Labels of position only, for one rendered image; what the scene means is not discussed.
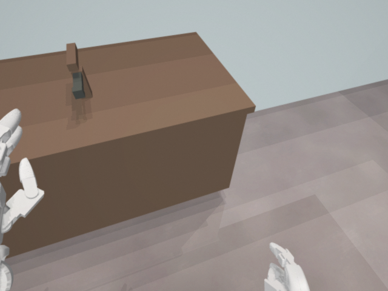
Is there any counter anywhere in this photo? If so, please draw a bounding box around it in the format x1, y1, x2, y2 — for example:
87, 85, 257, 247
0, 32, 256, 259

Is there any left robot forearm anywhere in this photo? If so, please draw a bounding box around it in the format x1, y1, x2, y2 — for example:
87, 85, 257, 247
0, 245, 13, 291

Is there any right robot hand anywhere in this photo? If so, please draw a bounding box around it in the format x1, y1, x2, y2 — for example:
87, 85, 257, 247
264, 242, 310, 291

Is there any left robot hand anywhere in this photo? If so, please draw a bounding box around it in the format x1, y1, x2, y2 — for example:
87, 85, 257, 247
0, 109, 44, 245

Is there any tap lever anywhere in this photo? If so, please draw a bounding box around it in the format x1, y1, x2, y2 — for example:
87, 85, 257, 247
72, 72, 85, 99

